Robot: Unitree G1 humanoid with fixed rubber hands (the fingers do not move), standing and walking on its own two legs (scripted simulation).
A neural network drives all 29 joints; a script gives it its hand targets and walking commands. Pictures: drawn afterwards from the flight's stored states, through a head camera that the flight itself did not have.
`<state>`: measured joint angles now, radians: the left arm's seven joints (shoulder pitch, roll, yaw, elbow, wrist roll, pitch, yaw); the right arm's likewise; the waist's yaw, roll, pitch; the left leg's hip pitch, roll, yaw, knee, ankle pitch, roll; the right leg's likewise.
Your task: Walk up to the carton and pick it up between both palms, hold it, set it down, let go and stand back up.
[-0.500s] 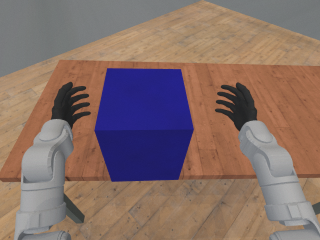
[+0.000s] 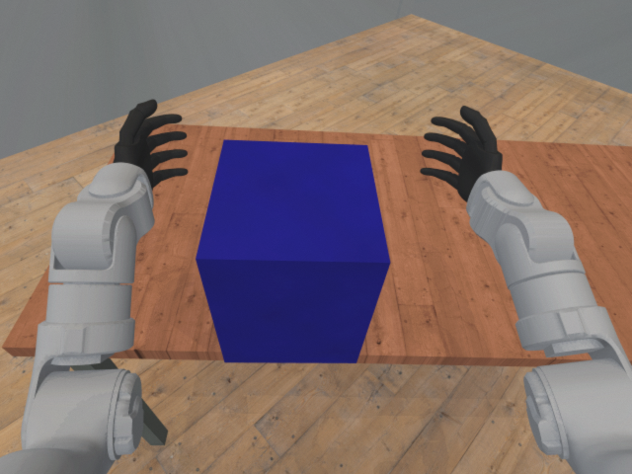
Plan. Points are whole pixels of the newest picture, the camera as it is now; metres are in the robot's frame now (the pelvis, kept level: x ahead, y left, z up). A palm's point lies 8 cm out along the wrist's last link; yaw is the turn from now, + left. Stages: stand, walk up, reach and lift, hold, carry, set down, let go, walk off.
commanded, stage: reach and lift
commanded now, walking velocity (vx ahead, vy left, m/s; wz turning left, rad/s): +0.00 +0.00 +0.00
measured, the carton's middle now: (293, 257) +0.39 +0.08 +0.04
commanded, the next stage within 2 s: none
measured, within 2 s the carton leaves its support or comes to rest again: neither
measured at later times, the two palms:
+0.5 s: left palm (158, 232) +0.35 +0.25 +0.11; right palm (440, 231) +0.41 -0.11 +0.12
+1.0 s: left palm (181, 238) +0.36 +0.23 +0.09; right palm (421, 232) +0.42 -0.10 +0.10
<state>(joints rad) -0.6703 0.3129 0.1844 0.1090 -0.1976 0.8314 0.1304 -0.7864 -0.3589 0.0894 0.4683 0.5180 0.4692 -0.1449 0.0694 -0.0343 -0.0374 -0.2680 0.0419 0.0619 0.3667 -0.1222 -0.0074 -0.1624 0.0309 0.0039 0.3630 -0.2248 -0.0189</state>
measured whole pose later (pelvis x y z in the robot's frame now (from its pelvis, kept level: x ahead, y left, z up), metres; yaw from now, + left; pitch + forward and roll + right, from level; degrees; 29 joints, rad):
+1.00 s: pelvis +0.00 +0.00 -0.01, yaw +1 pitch +7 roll -1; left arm -0.59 0.13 0.16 0.59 -0.07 0.19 0.10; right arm -0.71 -0.13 0.06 0.81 0.28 0.07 -0.17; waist 0.09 -0.04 -0.08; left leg -0.42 0.05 0.03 0.44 -0.13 -0.01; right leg -0.30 0.04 -0.02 0.41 -0.24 -0.02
